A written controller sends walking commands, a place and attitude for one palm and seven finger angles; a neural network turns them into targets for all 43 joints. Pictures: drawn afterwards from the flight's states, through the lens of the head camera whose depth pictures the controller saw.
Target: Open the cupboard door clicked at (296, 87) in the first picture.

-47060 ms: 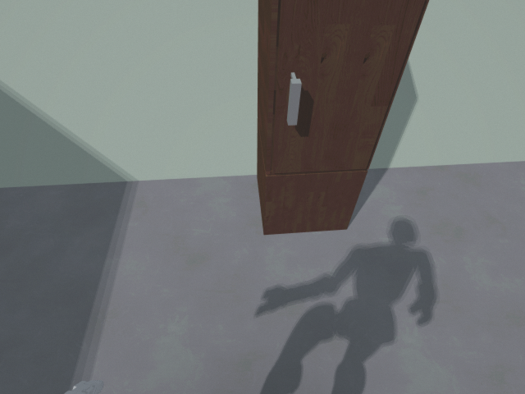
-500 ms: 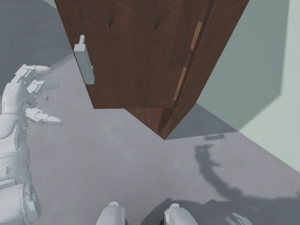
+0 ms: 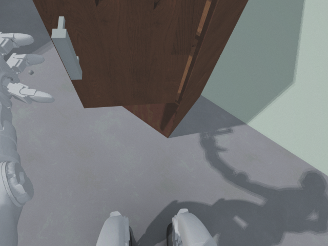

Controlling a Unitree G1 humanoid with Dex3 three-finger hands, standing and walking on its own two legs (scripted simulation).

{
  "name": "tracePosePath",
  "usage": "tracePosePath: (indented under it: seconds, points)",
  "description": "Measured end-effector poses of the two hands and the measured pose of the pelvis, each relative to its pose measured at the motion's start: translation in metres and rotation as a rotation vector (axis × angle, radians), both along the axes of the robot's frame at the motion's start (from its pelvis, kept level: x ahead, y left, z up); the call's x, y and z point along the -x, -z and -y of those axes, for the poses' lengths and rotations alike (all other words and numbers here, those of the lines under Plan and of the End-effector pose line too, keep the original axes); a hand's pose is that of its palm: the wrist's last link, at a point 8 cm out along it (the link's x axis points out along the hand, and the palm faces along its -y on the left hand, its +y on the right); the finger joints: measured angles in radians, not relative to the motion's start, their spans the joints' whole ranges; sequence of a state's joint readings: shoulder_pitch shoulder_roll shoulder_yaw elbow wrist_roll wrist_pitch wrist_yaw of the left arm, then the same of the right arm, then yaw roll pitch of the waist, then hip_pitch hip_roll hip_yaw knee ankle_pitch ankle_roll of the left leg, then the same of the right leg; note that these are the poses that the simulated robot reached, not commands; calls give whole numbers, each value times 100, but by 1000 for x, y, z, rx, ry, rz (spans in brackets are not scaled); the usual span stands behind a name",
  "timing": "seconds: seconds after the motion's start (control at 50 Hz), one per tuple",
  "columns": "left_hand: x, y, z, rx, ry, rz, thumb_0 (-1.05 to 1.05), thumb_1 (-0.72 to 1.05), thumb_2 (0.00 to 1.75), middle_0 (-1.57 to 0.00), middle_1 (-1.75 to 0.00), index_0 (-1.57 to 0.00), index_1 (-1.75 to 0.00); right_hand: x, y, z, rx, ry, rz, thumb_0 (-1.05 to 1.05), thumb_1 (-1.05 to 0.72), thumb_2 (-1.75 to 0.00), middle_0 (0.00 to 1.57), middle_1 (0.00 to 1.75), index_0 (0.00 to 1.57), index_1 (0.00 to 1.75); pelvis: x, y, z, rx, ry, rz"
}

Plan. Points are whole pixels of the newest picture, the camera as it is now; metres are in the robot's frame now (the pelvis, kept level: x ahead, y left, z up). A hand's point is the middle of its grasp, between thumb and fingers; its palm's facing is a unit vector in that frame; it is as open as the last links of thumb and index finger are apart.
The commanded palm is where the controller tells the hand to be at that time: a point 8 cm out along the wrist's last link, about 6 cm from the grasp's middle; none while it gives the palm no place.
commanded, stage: move the hooked fingers beside the handle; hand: left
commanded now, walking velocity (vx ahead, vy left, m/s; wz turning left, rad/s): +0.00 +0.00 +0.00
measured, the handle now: (69, 49) +0.57 +0.20 +0.06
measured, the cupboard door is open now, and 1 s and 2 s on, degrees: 44 44 43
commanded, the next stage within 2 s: slide the fingers in behind the handle in 0.98 s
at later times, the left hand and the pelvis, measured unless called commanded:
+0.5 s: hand (35, 62) +0.53 +0.27 +0.07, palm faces +0.07 -1.00 -0.02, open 14.0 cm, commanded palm +0.50 +0.30 +0.07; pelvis +0.01 +0.00 +0.00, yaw -1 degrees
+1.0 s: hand (34, 65) +0.52 +0.27 +0.07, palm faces +0.06 -1.00 -0.02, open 14.0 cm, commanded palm +0.50 +0.30 +0.06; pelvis +0.01 +0.00 +0.00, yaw +0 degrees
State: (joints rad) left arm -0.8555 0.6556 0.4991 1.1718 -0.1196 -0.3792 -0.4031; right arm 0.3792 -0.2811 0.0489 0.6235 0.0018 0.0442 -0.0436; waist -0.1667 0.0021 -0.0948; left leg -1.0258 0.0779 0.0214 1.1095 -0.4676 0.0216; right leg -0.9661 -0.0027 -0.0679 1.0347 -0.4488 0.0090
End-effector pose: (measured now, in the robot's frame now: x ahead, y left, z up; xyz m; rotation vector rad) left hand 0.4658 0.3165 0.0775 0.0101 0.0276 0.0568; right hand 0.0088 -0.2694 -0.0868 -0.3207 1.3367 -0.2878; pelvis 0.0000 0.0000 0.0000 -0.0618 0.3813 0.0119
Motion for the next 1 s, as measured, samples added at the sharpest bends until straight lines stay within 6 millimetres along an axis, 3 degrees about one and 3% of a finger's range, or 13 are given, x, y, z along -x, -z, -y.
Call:
tracePosePath:
  seconds: [0.32,0.44,0.78,1.0]
  points:
    - [-42,3,3,-3,7,-10,-1,-50,30,-30,-120,-30,-120,23,0,-8,-5,45,-98,0,-90,-90,20,30,20,30,-5,5,-2,13,10,-57]
    - [-39,12,0,-7,-3,-36,-1,-50,30,-30,-120,-30,-120,20,0,-13,-24,52,-105,0,-90,-90,20,30,20,30,-9,4,-4,13,16,-58]
    - [-26,5,-3,-2,-5,3,-1,-50,30,-30,-120,-30,-120,-13,-2,-9,-13,7,-36,0,-90,-90,20,30,20,30,-13,0,-4,16,3,-34]
    - [-27,9,-2,-9,-2,4,-1,-50,30,-30,-120,-30,-120,-8,2,-8,-7,-1,-48,0,-90,-90,20,30,20,30,-8,4,-4,18,-2,-40]
